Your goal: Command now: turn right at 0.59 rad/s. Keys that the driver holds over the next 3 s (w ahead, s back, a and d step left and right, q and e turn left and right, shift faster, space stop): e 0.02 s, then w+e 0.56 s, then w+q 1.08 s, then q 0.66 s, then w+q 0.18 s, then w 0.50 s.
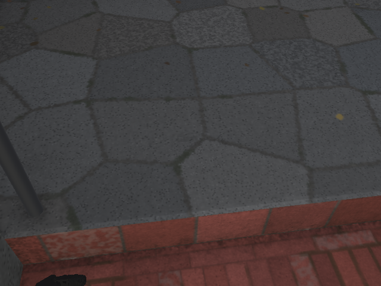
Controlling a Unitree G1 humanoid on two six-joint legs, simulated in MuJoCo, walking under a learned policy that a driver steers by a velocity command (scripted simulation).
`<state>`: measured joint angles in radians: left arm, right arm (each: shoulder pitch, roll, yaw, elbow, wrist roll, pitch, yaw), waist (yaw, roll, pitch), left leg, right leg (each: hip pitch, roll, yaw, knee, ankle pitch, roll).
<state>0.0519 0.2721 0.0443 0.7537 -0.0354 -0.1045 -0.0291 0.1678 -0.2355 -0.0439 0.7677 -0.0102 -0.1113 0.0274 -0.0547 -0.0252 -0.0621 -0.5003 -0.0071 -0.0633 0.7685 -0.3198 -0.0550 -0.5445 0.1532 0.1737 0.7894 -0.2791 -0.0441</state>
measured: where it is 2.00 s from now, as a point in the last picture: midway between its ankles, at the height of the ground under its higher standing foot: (271, 150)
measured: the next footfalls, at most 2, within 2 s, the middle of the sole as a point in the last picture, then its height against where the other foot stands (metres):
right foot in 0.44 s outside the picture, level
left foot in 0.82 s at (220, 278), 0.16 m higher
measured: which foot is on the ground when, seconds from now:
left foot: down 0.00-0.44, up 0.46-0.80, down 0.82-1.00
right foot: down 0.00-0.02, up 0.04-0.42, down 0.44-0.86, up 0.88-1.00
